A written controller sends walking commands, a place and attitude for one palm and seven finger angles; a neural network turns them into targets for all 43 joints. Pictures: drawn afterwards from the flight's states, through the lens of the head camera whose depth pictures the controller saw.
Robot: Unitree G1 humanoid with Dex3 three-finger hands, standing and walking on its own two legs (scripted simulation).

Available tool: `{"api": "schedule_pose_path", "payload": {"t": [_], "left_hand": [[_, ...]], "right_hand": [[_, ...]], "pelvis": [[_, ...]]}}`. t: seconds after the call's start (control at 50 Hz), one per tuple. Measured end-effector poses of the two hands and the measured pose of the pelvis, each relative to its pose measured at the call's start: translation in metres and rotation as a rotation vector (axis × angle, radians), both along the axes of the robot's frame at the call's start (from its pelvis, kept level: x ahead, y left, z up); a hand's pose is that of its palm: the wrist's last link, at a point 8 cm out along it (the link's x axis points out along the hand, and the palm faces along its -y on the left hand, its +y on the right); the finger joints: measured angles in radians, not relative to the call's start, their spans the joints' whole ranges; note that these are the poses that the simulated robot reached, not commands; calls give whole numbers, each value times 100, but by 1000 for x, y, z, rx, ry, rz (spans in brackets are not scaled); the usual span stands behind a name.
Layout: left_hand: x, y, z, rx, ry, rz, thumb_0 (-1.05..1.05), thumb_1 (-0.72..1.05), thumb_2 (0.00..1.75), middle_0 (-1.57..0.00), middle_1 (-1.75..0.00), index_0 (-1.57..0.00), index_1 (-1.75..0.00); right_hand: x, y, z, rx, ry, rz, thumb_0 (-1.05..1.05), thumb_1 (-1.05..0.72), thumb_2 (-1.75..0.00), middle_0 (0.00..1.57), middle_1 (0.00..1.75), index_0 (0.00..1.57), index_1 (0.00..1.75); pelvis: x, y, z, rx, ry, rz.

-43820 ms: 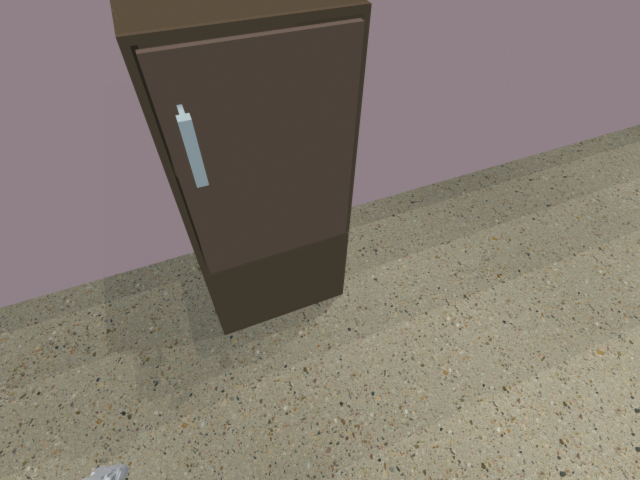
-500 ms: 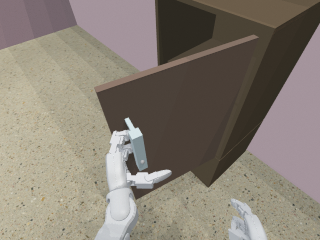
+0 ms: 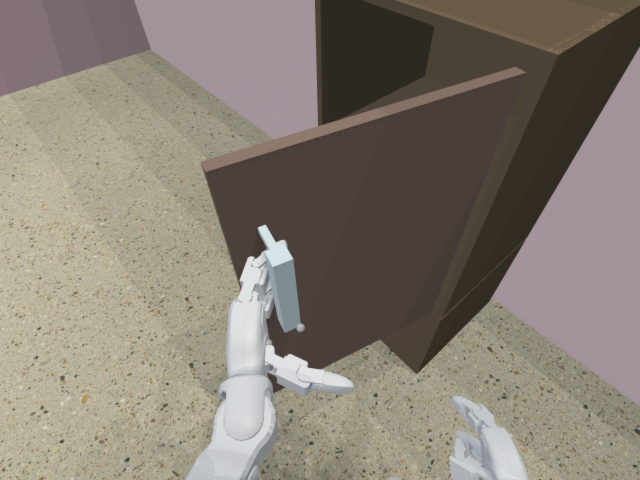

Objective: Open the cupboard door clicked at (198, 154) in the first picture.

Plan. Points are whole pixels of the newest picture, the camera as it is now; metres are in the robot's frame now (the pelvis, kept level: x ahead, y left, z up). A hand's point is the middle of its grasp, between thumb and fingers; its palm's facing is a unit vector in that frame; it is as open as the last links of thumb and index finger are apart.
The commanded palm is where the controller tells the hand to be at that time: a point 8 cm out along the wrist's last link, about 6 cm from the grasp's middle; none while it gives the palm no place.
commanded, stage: slide the hand sideways off the handle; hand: left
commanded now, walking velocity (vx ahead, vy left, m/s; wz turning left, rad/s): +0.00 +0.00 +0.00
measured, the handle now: (277, 280) +0.34 +0.07 +0.07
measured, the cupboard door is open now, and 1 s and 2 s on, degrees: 76 80 80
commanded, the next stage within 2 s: draw the hand back to the body in 1.12 s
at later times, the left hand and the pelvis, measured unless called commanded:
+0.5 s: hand (283, 363) +0.23 +0.06 +0.08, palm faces -0.18 -0.98 -0.01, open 16.3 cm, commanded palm +0.22 +0.12 +0.08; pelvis +0.01 +0.01 -0.01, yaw -1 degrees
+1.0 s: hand (236, 389) +0.21 +0.10 +0.07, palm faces -0.13 -0.99 -0.04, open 16.3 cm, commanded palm +0.18 +0.17 +0.08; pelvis +0.02 +0.00 -0.02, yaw +0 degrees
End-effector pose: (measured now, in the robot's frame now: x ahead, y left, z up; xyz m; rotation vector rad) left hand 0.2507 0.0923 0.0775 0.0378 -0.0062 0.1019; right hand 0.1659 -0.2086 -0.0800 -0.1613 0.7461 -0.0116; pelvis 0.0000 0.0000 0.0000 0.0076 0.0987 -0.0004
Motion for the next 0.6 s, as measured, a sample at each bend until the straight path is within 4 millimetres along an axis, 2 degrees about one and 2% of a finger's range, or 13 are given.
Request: {"api": "schedule_pose_path", "payload": {"t": [0.08, 0.14, 0.34, 0.6], "left_hand": [[-9, 7, -1, 28, -17, -243, -1, -50, 30, -22, -41, -13, -43], [-14, 7, -1, -1, -9, -326, -1, -50, 30, -18, -37, -11, -38], [-17, 4, 0, -36, 4, -298, -1, -50, 30, -14, -31, -14, -31], [-33, 28, -3, -18, 27, -272, -1, -50, 30, -16, -31, -16, -31]], "right_hand": [[-3, -4, -1, -12, -16, -1, 1, -91, -89, 20, 30, 20, 30], [-5, -6, -1, -13, -37, -16, 2, -91, -89, 20, 30, 20, 30], [-4, -1, 5, -6, -70, -31, 2, -91, -89, 20, 30, 20, 30], [10, -3, 7, -16, -92, -25, 2, -91, -89, 20, 30, 20, 30]], "pelvis": [[-2, 2, -2, -1, 0, 10], [-3, 5, -3, -3, -1, 11], [1, 8, -4, 6, 12, -11], [12, 6, -9, -2, 34, -9]]}}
